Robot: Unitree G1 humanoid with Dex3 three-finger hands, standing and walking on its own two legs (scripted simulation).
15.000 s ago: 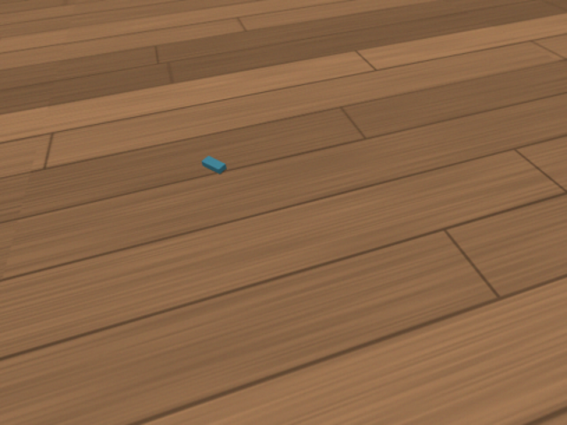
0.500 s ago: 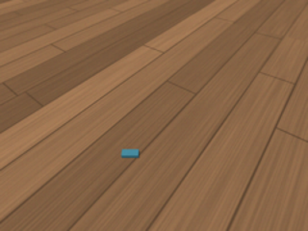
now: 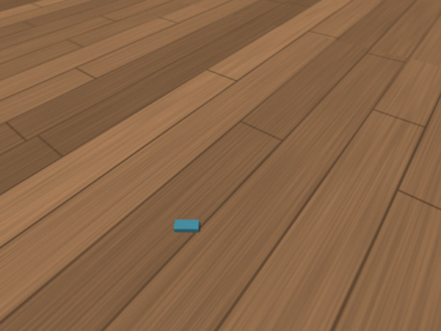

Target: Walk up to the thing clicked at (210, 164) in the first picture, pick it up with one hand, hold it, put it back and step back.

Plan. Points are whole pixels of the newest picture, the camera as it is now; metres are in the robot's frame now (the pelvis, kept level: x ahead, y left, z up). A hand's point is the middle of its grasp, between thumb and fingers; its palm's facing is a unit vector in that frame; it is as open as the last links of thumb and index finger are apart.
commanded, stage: walk up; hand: left
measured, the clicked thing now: (186, 225) +0.76 +0.25 -0.76
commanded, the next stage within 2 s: none
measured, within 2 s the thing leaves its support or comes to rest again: neither
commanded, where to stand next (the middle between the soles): +0.37 +0.02 m, yaw -1 degrees
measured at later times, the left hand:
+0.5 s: hand out of the picture +0.16 +0.29 -0.17, palm faces -0.05 -0.93 -0.37, open 7.4 cm
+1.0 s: hand (133, 262) +0.31 +0.26 -0.15, palm faces -0.02 -0.91 -0.41, open 7.4 cm
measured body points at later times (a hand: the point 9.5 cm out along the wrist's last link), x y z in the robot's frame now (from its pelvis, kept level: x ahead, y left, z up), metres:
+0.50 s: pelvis +0.13 +0.01 -0.02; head +0.15 +0.03 +0.43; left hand +0.16 +0.34 -0.15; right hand +0.23 -0.30 -0.12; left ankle +0.22 +0.12 -0.74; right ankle +0.07 -0.12 -0.68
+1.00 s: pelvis +0.25 -0.01 -0.02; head +0.28 -0.02 +0.43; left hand +0.31 +0.31 -0.13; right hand +0.32 -0.32 -0.15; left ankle +0.27 +0.13 -0.74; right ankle +0.26 -0.13 -0.74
